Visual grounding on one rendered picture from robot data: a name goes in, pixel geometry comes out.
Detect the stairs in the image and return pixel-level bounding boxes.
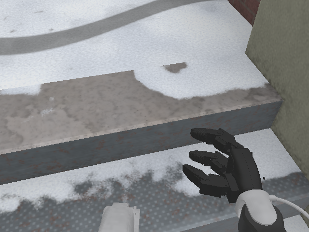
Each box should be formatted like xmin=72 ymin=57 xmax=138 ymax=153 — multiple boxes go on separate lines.
xmin=0 ymin=101 xmax=309 ymax=232

